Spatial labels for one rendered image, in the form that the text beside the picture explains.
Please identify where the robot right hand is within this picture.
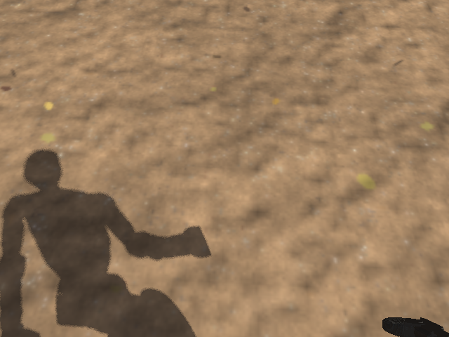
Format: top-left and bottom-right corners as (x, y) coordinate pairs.
(382, 317), (449, 337)

